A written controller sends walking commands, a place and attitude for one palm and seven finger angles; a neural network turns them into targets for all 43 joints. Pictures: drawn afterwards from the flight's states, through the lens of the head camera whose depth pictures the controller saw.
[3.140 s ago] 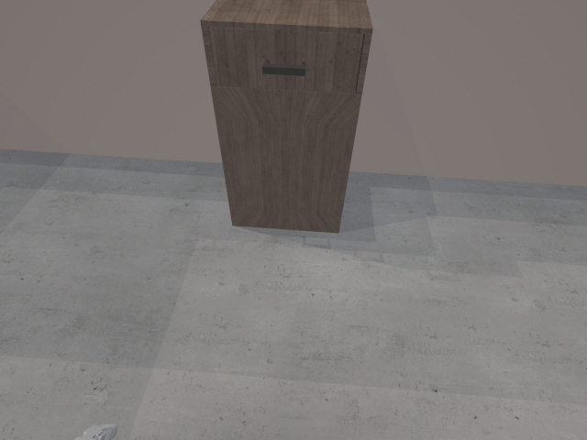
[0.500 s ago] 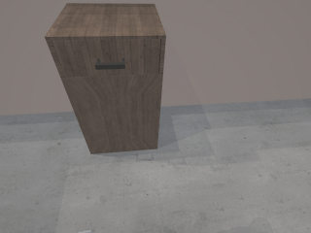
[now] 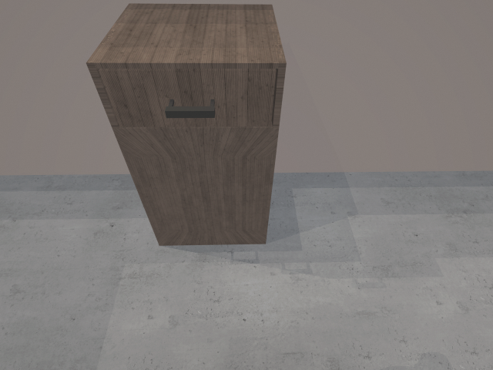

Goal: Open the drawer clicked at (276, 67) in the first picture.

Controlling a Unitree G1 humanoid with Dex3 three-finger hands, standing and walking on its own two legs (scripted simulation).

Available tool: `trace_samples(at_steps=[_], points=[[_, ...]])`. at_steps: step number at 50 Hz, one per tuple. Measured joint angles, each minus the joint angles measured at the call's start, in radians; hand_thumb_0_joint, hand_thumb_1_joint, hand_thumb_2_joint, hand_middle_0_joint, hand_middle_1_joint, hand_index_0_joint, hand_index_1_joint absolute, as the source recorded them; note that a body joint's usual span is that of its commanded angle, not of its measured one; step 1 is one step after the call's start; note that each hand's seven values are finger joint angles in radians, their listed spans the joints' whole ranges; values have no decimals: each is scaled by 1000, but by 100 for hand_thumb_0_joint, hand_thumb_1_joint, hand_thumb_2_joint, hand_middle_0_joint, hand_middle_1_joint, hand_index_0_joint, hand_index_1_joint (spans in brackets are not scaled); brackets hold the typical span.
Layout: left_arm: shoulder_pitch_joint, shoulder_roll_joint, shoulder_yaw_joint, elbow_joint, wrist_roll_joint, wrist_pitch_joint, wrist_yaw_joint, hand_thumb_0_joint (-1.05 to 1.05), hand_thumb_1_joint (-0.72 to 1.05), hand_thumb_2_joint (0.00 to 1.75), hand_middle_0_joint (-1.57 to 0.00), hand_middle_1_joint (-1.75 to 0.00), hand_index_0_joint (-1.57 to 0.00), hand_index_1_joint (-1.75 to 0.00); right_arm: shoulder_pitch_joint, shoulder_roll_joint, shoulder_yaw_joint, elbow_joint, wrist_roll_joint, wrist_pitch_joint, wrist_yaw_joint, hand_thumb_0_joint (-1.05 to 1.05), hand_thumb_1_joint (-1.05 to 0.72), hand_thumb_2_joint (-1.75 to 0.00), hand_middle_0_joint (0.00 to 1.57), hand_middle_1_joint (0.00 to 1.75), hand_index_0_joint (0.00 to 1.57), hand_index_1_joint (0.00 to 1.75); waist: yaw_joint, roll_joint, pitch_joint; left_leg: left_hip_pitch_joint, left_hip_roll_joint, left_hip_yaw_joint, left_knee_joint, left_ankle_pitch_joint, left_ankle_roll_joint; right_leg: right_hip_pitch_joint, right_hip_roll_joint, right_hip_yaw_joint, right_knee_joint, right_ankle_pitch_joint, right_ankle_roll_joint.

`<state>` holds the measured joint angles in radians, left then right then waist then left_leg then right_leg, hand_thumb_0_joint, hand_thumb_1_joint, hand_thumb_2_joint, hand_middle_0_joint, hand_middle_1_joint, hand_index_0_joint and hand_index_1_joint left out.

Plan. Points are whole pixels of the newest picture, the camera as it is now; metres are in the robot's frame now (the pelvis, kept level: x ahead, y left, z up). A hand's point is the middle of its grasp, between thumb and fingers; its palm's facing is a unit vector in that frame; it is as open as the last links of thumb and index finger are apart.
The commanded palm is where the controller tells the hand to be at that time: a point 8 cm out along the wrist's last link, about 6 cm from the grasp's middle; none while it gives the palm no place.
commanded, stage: take the last steps up to it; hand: left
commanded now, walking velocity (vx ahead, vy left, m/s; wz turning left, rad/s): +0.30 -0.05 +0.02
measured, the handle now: (191, 107) +0.75 +0.17 +0.01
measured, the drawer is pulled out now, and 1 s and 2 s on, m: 0.00 0.00 0.00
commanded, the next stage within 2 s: come to a stop and stand still in 0.52 s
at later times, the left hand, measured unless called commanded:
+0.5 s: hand out of the picture +0.05 +0.09 -0.18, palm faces +0.18 -0.98 -0.10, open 7.4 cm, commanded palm none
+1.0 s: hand (178, 299) +0.30 +0.16 -0.17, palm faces +0.04 -0.96 -0.27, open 7.4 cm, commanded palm none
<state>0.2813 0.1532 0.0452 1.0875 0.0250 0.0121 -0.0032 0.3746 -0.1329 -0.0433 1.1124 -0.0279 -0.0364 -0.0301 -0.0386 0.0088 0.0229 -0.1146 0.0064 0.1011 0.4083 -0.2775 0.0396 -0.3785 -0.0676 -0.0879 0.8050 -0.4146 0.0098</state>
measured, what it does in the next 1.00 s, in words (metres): walks ahead: right foot, then left foot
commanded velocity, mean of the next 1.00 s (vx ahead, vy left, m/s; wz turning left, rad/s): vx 0.05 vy -0.03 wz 0.00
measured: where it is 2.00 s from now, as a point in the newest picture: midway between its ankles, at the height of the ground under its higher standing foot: outside the picture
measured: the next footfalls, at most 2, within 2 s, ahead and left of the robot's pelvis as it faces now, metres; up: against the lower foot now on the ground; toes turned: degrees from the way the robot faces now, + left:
right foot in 0.12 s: +0.13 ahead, -0.15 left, +0.00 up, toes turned -7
left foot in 0.56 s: +0.26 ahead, +0.09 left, +0.00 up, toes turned +12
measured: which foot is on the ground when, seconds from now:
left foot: down 0.00-0.14, up 0.16-0.54, down 0.56-1.00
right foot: up 0.00-0.10, down 0.12-0.58, up 0.60-1.00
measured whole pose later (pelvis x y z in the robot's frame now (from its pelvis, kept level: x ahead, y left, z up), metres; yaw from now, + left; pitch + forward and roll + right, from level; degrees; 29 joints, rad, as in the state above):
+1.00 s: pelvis +0.21 -0.05 -0.01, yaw +0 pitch -2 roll +1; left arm 0.16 0.20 0.07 0.98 0.02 0.03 0.03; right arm 0.23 -0.16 -0.06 1.07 -0.03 0.03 -0.04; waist -0.02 0.01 0.08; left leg -0.22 0.10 0.19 0.52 -0.26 -0.02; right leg -0.32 -0.06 -0.07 0.66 -0.29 0.02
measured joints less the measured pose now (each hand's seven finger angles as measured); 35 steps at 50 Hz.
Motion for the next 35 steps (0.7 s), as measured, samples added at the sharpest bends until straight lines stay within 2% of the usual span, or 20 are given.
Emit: trace_samples(at_steps=[3,6,7,9,12,14,16,20,24,27,28,29,32,33,35], points=[[-9,-2,4,-5,0,-6,0,1,92,90,-20,-29,-19,-30,13,-9,-3,18,0,7,3,0,-91,-90,20,30,20,30,4,8,12,29,8,-7,1,-21,-19,9,-10,-8,-101,52,4],[-6,3,7,-13,0,-27,-5,1,92,90,-20,-29,-19,-30,28,-13,-6,33,3,16,6,0,-91,-90,20,30,20,30,13,8,14,32,21,-12,76,-86,-45,66,-5,-21,-235,130,1],[-6,2,9,-14,3,-38,-4,1,92,90,-20,-29,-19,-30,32,-16,-7,36,6,19,8,0,-91,-90,20,30,20,30,18,13,15,13,32,-16,141,-126,-39,72,2,-28,-240,178,-9],[-5,-9,7,-16,1,-55,2,1,92,90,-20,-29,-19,-30,20,-25,-9,42,9,36,14,0,-91,-90,20,30,20,30,27,35,21,-73,51,-40,367,-211,-19,79,17,-58,-197,162,-35],[27,-22,4,-12,-3,-67,14,1,91,90,-20,-29,-19,-30,-24,-34,-17,35,5,51,26,1,-91,-90,20,30,19,30,46,27,11,-218,59,-34,635,-159,-8,131,27,-76,-246,142,-51],[56,-32,0,3,-2,-67,21,1,91,90,-20,-29,-19,-30,-62,-41,-23,14,3,47,30,1,-91,-90,20,30,19,30,50,17,1,-290,74,-21,687,-96,-16,170,34,-79,-306,160,-51],[84,-45,-6,22,1,-68,24,1,91,90,-20,-29,-19,-30,-99,-47,-28,-14,3,40,32,1,-91,-90,20,30,19,30,48,12,-7,-339,90,-14,664,-45,-28,206,40,-83,-362,173,-51],[127,-66,-18,52,4,-73,20,1,91,90,-20,-29,-19,-30,-168,-46,-29,-56,6,31,37,1,-91,-90,20,30,19,30,56,6,-11,-373,111,-5,512,11,-46,261,49,-88,-432,178,-45],[152,-71,-19,67,4,-75,17,1,90,90,-21,-29,-20,-30,-219,-31,-20,-75,8,23,41,0,-91,-90,20,30,19,30,82,-3,-1,-342,107,5,343,17,-45,301,50,-93,-443,147,-28],[167,-65,-14,75,1,-69,18,1,90,90,-21,-29,-20,-30,-239,-14,-8,-82,8,11,40,0,-91,-90,20,30,19,30,97,-12,6,-272,91,24,211,46,-35,318,43,-95,-400,93,-6],[177,-65,-14,76,-1,-66,18,1,90,90,-21,-29,-20,-30,-241,-11,-3,-86,7,2,39,0,-91,-90,20,30,19,30,99,-11,5,-234,87,31,155,68,-30,312,41,-92,-359,62,2],[177,-60,-12,79,-4,-60,17,1,90,90,-21,-29,-20,-30,-246,-1,-1,-86,5,-8,35,0,-91,-90,20,30,19,30,96,-24,10,-228,77,40,161,67,-19,289,24,-82,-287,27,2],[149,-46,-9,80,-4,-37,19,1,90,90,-21,-29,-20,-30,-241,24,13,-92,4,-19,24,0,-91,-90,20,30,19,30,92,-43,28,-198,67,75,193,16,11,148,9,-18,61,-92,-13],[136,-42,-7,78,-3,-33,20,1,90,90,-21,-29,-20,-30,-235,30,2,-99,16,-26,12,-1,-92,-90,20,30,20,30,84,-44,29,-178,65,85,175,14,13,100,8,-7,144,-85,-13],[100,-29,-3,69,-5,-28,22,1,90,90,-20,-29,-19,-30,-230,22,-5,-108,22,-34,-8,-4,-95,-90,20,30,20,30,63,-46,30,-139,55,98,121,31,9,31,-3,6,202,-42,-1]])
